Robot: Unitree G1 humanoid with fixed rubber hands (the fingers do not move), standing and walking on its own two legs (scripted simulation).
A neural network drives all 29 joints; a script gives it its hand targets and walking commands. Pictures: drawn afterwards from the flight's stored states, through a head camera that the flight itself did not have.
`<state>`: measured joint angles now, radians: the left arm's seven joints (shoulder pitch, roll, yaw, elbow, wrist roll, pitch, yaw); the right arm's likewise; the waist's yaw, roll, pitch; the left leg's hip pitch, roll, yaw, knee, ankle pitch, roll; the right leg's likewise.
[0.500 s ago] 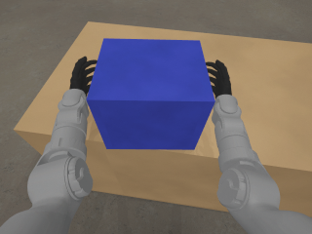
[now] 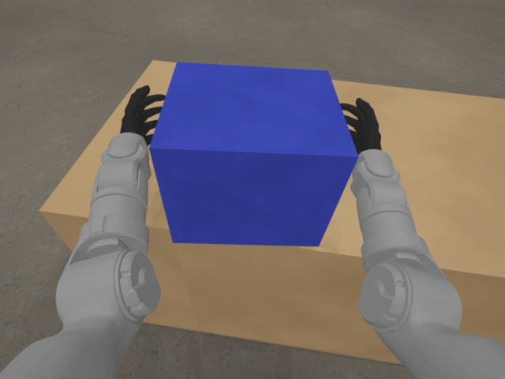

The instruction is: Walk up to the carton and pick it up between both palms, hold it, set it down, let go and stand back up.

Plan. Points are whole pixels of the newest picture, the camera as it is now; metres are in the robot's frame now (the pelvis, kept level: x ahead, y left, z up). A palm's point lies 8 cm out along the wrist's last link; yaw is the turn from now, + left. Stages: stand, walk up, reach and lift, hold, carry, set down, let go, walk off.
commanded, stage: reach and lift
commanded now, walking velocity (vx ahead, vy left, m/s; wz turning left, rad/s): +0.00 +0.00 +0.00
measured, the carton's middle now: (250, 157) +0.47 +0.01 +0.09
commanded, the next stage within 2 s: none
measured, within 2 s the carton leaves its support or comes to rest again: neither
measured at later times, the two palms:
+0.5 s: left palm (138, 137) +0.42 +0.18 +0.17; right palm (376, 140) +0.42 -0.18 +0.18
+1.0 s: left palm (133, 133) +0.39 +0.18 +0.21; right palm (396, 135) +0.39 -0.19 +0.21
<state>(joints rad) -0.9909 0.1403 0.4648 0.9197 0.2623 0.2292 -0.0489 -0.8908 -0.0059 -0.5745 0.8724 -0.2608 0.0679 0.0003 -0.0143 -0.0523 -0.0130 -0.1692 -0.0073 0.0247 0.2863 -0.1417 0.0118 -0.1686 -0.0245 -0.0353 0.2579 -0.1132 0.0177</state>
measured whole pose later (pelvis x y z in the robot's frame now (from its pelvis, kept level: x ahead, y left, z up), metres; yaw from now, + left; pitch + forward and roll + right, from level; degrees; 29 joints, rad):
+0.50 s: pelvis +0.01 -0.01 +0.00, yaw +1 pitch -3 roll -1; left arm -0.82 0.13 0.35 0.65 0.19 0.38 -0.03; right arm -0.83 -0.09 -0.27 0.82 0.02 0.15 -0.07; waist -0.05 -0.04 -0.01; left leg -0.09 0.01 0.00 0.32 -0.19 0.00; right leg -0.07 -0.01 -0.06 0.27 -0.15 0.01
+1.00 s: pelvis -0.01 -0.01 +0.00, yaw +1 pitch -4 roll -1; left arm -0.85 0.12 0.36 0.58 0.22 0.52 -0.01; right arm -0.91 -0.15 -0.21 0.90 0.11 0.22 -0.06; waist -0.07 -0.05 -0.04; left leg -0.08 0.00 0.01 0.30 -0.14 0.01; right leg -0.06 -0.01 -0.05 0.25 -0.11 0.01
